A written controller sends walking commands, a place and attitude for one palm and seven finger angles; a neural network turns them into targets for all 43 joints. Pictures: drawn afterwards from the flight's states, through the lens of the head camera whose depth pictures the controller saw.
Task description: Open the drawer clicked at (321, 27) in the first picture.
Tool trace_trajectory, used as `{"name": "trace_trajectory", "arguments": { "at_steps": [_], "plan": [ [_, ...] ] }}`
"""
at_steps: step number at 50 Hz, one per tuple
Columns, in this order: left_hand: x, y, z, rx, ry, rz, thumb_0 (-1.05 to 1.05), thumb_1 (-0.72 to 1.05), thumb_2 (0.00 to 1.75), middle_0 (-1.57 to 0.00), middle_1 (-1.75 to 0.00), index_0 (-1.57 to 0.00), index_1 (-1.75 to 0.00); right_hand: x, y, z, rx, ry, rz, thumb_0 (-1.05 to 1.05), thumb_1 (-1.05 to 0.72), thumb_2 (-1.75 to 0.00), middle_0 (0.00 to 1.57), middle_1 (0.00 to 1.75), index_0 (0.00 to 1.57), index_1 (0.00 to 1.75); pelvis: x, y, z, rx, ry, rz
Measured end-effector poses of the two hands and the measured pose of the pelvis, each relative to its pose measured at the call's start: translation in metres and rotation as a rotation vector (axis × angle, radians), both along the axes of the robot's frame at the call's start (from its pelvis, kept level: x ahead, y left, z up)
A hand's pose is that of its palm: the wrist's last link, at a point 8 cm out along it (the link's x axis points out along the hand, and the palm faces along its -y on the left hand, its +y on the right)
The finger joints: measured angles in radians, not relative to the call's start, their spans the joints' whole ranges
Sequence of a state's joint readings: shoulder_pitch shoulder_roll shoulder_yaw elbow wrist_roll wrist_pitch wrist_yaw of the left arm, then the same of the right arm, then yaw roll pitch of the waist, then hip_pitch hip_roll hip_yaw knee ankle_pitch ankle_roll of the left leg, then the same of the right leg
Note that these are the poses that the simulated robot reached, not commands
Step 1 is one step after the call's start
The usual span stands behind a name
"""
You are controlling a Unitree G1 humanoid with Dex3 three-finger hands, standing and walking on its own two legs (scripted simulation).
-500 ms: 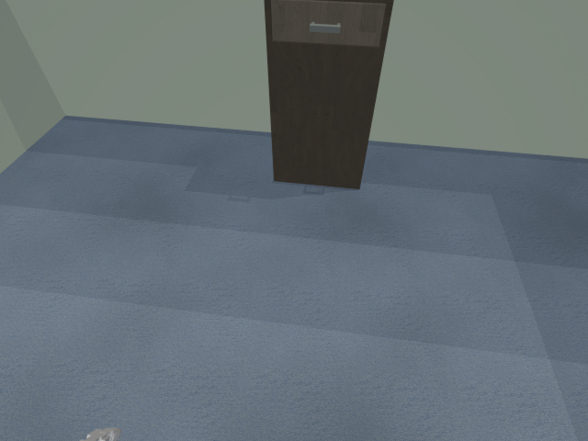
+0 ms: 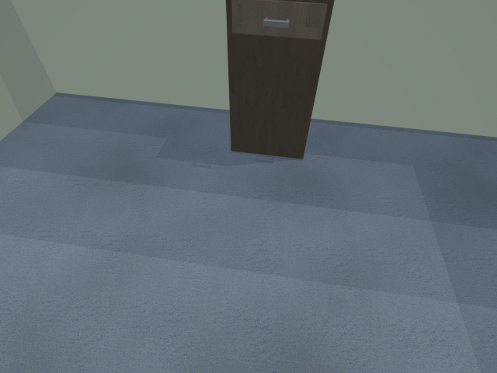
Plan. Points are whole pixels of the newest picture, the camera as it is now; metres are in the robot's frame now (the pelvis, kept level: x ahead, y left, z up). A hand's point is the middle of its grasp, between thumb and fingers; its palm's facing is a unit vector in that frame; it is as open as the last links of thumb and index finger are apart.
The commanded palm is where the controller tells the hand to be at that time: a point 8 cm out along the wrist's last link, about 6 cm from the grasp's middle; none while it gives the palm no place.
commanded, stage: stand and wait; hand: left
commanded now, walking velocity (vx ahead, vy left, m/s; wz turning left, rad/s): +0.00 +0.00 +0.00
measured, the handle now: (276, 21) +1.46 -0.03 +0.02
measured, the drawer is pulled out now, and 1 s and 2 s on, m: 0.00 0.00 0.00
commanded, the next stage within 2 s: look at it before walking up in 0.32 s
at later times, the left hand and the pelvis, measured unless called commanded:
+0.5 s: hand out of the picture +0.07 +0.25 -0.15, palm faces -0.03 -0.94 -0.33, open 7.4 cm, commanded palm none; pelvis +0.00 +0.00 +0.00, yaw +0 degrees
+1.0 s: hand out of the picture +0.07 +0.25 -0.15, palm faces -0.03 -0.94 -0.34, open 7.4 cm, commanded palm none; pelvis +0.00 +0.01 +0.00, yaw +0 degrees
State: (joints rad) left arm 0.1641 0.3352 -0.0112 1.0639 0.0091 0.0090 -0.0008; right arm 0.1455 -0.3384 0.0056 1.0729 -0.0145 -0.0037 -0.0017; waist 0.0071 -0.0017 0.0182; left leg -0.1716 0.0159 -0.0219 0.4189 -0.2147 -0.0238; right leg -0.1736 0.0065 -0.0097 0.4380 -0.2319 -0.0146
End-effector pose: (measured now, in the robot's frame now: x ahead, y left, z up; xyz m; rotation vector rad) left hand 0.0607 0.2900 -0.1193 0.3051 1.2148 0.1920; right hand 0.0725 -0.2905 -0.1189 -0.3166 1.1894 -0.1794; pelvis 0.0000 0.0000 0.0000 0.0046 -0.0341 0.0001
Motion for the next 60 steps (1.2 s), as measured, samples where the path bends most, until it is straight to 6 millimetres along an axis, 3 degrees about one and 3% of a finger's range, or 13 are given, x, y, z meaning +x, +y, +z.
{"name": "trace_trajectory", "arguments": {
  "at_steps": [11, 27, 53, 60],
  "plan": [
    [-0.009, 0.005, 0.001, 0.01, 0.025, 0.003, 0.01, 0.91, 0.9, -0.2, -0.3, -0.21, -0.3, -0.019, -0.001, -0.002, 0.0, 0.046, -0.02, 0.01, -0.9, -0.9, 0.2, 0.29, 0.21, 0.3, -0.003, 0.001, 0.001, -0.001, -0.001, -0.003],
    [0.007, 0.004, 0.002, -0.002, -0.015, -0.016, 0.01, 0.91, 0.9, -0.2, -0.3, -0.21, -0.3, -0.008, 0.006, 0.001, 0.008, 0.015, -0.014, 0.01, -0.9, -0.9, 0.2, 0.29, 0.21, 0.3, -0.003, 0.004, 0.002, -0.001, 0.001, -0.004],
    [0.006, 0.009, 0.003, 0.006, 0.01, -0.008, 0.01, 0.91, 0.9, -0.2, -0.3, -0.21, -0.3, 0.004, 0.006, 0.003, 0.003, 0.012, -0.011, 0.01, -0.9, -0.9, 0.2, 0.29, 0.21, 0.3, 0.005, 0.007, 0.004, -0.001, 0.0, -0.007],
    [-0.002, -0.007, -0.01, -0.031, 0.058, -0.003, 0.01, 0.91, 0.9, -0.2, -0.3, -0.2, -0.3, -0.006, 0.02, -0.008, 0.04, 0.029, -0.044, 0.01, -0.91, -0.9, 0.2, 0.29, 0.2, 0.3, 0.016, 0.006, -0.001, -0.001, 0.008, -0.045]
  ]
}}
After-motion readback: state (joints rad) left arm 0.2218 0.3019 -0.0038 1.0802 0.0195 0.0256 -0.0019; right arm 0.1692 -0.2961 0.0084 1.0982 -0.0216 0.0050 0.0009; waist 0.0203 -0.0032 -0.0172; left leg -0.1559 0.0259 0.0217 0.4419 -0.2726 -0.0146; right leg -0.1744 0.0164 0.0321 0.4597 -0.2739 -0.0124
